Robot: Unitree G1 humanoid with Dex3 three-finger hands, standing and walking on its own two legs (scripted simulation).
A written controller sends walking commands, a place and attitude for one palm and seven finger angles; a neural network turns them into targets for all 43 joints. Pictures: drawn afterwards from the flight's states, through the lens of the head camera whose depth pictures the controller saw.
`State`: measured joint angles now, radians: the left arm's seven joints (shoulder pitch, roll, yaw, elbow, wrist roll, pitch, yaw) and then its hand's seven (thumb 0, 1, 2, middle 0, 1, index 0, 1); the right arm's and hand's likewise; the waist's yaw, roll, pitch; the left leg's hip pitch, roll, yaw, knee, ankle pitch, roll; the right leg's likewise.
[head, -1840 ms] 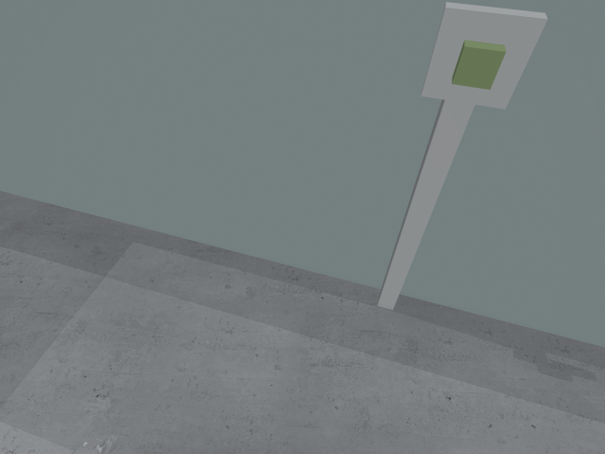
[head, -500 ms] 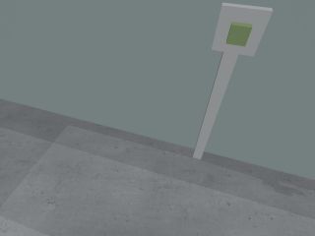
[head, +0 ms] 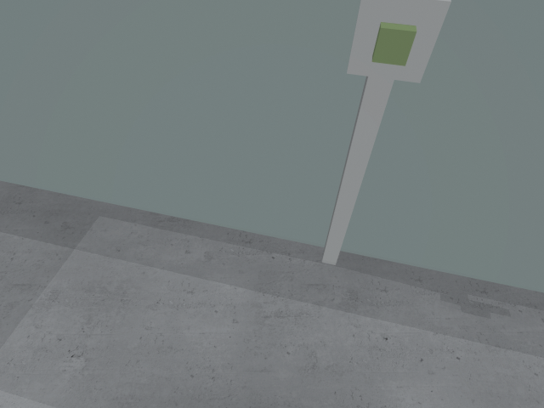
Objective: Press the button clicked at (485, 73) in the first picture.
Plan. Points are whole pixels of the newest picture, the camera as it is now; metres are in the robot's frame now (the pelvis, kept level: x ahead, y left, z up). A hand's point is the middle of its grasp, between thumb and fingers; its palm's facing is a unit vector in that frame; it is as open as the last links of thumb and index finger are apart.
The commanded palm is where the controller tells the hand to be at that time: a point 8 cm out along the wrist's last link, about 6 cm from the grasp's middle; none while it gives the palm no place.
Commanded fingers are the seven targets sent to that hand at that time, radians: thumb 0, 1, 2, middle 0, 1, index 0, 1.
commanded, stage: turn to face it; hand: left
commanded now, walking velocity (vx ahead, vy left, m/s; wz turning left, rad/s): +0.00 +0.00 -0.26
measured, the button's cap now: (393, 43) +0.76 -0.19 +0.18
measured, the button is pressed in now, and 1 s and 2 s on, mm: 0 0 0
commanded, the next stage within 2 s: take the last steps up to it in 0.30 s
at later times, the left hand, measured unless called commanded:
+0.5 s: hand out of the picture +0.07 +0.19 -0.17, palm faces -0.12 -0.96 -0.24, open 7.4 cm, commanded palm none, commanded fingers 0.00 0.90 0.90 -0.20 -0.30 -0.20 -0.30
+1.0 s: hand out of the picture +0.12 +0.17 -0.20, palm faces -0.21 -0.97 -0.11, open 7.4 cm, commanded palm none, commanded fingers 0.00 0.90 0.90 -0.20 -0.30 -0.20 -0.30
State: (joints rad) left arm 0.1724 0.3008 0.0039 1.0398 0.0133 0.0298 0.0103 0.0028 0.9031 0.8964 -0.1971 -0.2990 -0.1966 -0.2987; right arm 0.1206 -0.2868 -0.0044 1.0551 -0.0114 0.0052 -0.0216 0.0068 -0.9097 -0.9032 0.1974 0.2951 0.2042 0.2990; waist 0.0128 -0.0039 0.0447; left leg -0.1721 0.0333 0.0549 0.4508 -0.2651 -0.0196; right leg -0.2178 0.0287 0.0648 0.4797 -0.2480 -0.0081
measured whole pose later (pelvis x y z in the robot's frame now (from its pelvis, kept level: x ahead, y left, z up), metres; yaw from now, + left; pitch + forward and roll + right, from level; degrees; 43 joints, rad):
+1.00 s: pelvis +0.11 -0.01 -0.01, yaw -15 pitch +0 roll -2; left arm 0.35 0.21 0.07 1.10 0.04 0.03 -0.03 0.01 0.91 0.90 -0.20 -0.30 -0.20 -0.30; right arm 0.24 -0.14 -0.02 1.01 -0.03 -0.07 -0.04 0.00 -0.91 -0.90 0.20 0.29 0.20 0.30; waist 0.00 -0.07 0.01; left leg -0.26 0.10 0.17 0.59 -0.33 0.01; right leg -0.39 0.02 -0.01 1.13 -0.39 -0.03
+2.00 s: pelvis +0.24 -0.10 -0.01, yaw -13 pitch +0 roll -1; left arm 0.26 0.26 0.07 1.01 0.02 0.07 0.03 0.00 0.91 0.90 -0.20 -0.30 -0.20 -0.30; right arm 0.19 -0.17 -0.03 0.97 -0.03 0.03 -0.01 0.00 -0.91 -0.90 0.19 0.29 0.20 0.30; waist 0.04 -0.04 0.02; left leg -0.22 0.02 0.03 0.55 -0.34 0.01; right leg -0.46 -0.06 -0.06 0.72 -0.36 0.01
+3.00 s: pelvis +0.20 -0.08 +0.00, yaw -14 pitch -1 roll +0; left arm 0.33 0.11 -0.02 1.13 0.01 -0.04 0.05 0.00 0.90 0.90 -0.20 -0.30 -0.20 -0.30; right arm 0.29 -0.15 0.00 1.09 -0.02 -0.02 -0.03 0.01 -0.92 -0.90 0.20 0.29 0.20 0.30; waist -0.01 0.01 0.02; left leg -0.23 0.01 0.05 0.51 -0.26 0.02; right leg -0.20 0.01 -0.06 0.49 -0.27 -0.02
